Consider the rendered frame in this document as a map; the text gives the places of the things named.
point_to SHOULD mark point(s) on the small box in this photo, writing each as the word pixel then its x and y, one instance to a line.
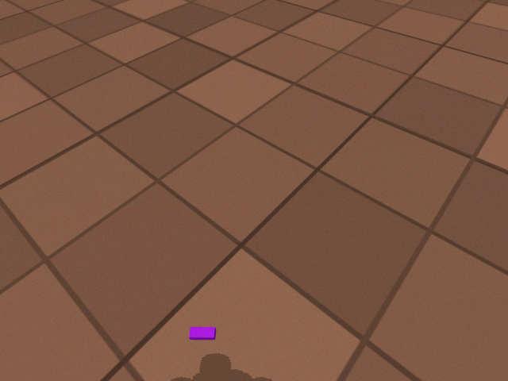
pixel 202 333

